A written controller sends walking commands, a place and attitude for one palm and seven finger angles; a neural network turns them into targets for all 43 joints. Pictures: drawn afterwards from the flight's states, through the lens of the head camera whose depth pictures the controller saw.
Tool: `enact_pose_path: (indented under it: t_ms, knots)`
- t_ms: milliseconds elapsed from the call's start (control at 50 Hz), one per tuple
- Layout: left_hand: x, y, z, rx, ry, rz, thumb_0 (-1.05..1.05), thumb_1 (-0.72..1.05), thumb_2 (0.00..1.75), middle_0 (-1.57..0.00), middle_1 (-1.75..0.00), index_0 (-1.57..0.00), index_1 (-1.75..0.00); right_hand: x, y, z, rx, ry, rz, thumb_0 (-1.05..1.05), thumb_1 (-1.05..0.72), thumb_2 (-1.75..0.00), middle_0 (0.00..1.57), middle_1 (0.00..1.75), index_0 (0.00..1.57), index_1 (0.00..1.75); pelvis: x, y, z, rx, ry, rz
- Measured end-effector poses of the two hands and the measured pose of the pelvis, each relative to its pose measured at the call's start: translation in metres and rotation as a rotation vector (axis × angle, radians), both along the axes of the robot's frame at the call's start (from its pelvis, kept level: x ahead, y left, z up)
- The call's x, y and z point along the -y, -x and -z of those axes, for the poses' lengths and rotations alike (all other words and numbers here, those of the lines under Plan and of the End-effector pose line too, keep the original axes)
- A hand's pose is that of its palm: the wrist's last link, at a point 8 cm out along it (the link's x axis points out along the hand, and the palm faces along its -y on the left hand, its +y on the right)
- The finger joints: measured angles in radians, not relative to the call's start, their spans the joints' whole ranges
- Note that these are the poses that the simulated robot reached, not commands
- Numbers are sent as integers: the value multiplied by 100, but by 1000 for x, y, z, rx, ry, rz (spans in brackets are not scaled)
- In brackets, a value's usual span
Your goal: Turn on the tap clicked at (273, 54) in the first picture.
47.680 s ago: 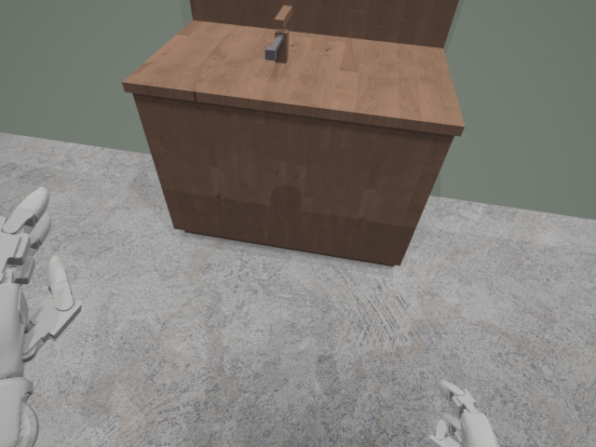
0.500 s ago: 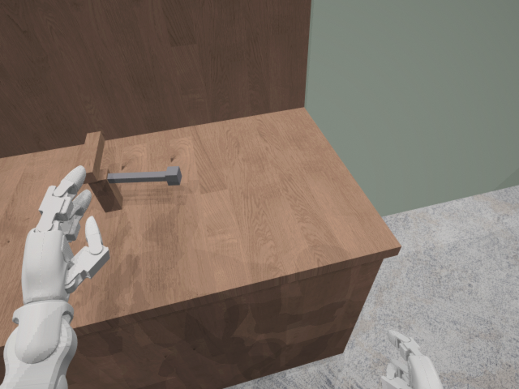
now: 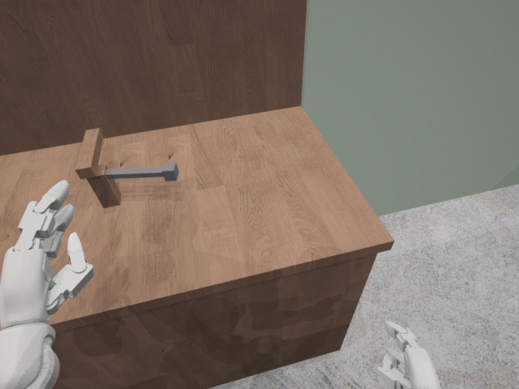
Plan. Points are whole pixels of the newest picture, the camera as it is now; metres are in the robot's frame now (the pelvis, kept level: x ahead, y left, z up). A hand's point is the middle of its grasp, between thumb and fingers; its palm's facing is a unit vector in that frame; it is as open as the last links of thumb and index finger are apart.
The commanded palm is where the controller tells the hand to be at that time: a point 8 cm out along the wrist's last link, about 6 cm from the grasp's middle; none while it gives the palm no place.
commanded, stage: step back with the hand held close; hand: left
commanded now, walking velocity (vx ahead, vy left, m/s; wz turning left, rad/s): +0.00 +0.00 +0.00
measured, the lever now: (170, 171) +0.50 +0.26 +0.05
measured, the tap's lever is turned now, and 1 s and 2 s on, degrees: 77 77 77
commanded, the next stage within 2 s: stop stepping back and stand still in 1.72 s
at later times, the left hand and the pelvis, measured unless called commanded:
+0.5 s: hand (69, 296) +0.17 +0.25 +0.14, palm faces +0.32 -0.83 -0.45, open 7.4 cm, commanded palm +0.12 +0.29 +0.17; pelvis -0.04 +0.01 -0.01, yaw -1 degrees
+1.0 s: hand (40, 315) +0.14 +0.26 +0.15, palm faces +0.41 -0.78 -0.47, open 7.4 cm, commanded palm +0.09 +0.30 +0.17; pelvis -0.07 +0.02 -0.02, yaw +0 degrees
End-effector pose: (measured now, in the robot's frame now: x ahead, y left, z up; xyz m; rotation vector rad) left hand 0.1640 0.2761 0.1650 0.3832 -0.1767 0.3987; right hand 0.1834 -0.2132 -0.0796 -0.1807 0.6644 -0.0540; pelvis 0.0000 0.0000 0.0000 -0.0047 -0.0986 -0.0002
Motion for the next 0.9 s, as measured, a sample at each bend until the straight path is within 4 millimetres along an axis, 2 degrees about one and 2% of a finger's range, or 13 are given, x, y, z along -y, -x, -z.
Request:
enact_pose_path:
  t_ms: [100, 180, 220, 380, 440, 600, 800, 900]
  knots:
    - [6, -1, -2, 2, -12, 20, 1, 89, 90, -21, -30, -21, -30, 6, 6, 1, 1, 1, 18, 1, -91, -90, 20, 30, 20, 30, 2, 1, 0, 2, 1, 4]
    - [-2, -3, -20, 50, -88, 19, 1, 89, 90, -22, -30, -21, -30, 11, 12, 1, -15, 7, 32, 1, -91, -90, 20, 30, 20, 30, 3, 4, 0, -26, 7, 6]
    - [-7, -3, -22, 53, -113, 18, 1, 89, 90, -21, -30, -21, -30, 14, 17, 2, -31, 10, 43, 1, -91, -90, 20, 30, 20, 30, 2, 7, 1, -44, 7, 7]
    - [-5, 9, 11, -101, -76, 67, 1, 89, 90, -21, -30, -21, -30, 22, 47, 6, -86, 42, 109, 1, -91, -90, 20, 30, 20, 30, -10, 22, 2, -80, -7, 21]
    - [-7, 19, 12, -100, -89, 79, 1, 89, 90, -21, -30, -21, -30, 20, 58, 7, -102, 59, 116, 1, -91, -90, 20, 30, 20, 30, -12, 31, 4, -84, -9, 20]
    - [-23, 41, -7, 12, -158, 50, 1, 89, 90, -22, -30, -22, -30, 8, 78, 7, -93, 65, 96, 1, -91, -90, 20, 30, 20, 30, -19, 53, 9, -90, -7, 15]
    - [-27, 55, 7, 4, -129, 35, 1, 89, 90, -21, -30, -21, -30, -4, 97, 13, -102, 61, 79, 1, -91, -90, 21, 30, 20, 30, -25, 69, 14, -100, 9, 8]
    - [-26, 56, 4, 38, -158, 43, 1, 89, 90, -22, -30, -21, -30, -4, 102, 15, -109, 73, 72, 1, -91, -90, 21, 30, 20, 30, -23, 73, 17, -95, 3, -6]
